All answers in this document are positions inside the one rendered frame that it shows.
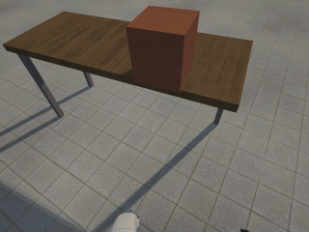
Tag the carton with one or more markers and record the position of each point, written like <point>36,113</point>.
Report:
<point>161,43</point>

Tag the robot left thigh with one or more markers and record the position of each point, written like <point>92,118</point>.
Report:
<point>126,222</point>

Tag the robot left shin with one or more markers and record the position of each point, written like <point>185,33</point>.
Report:
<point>128,211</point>

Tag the table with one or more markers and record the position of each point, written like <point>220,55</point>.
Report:
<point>99,45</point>

